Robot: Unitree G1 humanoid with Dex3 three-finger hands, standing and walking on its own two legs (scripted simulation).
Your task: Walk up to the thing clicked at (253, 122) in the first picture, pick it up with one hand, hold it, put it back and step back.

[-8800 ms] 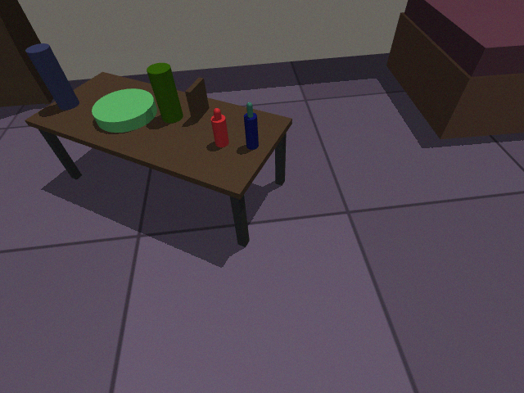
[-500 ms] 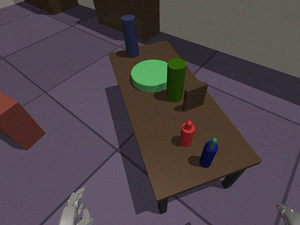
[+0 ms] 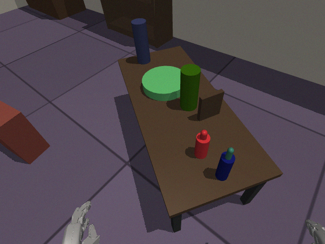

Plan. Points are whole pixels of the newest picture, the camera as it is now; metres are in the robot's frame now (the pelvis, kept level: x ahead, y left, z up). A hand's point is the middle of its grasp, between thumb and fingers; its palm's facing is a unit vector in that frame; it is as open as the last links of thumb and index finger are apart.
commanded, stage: go down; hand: right
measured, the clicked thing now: (225, 163) +0.45 -0.19 -0.22
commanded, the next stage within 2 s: approach in 1.26 s
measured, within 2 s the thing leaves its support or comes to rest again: neither
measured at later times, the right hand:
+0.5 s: hand (311, 220) +0.21 -0.31 -0.04, palm faces +0.17 +0.94 -0.28, open 17.5 cm
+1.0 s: hand (322, 174) +0.30 -0.35 +0.01, palm faces +0.16 +0.98 -0.14, open 17.6 cm
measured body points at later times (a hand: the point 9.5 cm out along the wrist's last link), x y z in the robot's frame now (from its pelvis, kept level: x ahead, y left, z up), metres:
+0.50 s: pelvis -0.01 +0.01 +0.00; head +0.02 -0.01 +0.45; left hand +0.15 +0.26 -0.07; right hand +0.19 -0.35 -0.01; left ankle -0.02 +0.16 -0.69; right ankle +0.01 -0.12 -0.69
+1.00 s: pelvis -0.02 +0.00 +0.00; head +0.05 -0.02 +0.45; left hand +0.08 +0.28 -0.08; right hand +0.28 -0.40 +0.02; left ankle -0.02 +0.16 -0.68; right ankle +0.01 -0.12 -0.69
